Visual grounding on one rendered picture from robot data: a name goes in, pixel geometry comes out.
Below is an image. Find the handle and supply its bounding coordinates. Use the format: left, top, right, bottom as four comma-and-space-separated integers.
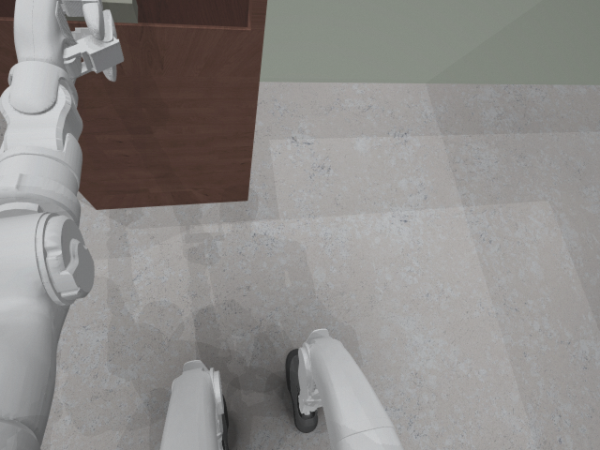
65, 0, 138, 23

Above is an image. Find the robot left forearm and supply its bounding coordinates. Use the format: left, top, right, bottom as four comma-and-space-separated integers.
0, 61, 83, 227

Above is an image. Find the robot left hand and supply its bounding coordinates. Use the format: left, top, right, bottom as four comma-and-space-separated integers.
14, 0, 124, 84

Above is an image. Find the robot left thigh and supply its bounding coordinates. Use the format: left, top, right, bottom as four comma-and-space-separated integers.
159, 367, 224, 450

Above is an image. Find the robot thigh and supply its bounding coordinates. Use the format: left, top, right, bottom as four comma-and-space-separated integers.
159, 367, 224, 450
298, 337, 404, 450

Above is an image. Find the left robot upper arm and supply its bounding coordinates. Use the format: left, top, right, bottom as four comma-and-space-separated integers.
0, 212, 95, 450

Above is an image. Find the cabinet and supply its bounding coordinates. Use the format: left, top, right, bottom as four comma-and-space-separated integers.
0, 0, 267, 210

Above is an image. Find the drawer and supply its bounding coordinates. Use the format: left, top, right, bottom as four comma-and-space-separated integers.
0, 0, 249, 27

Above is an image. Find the robot right thigh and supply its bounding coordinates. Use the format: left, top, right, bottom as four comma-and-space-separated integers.
298, 337, 404, 450

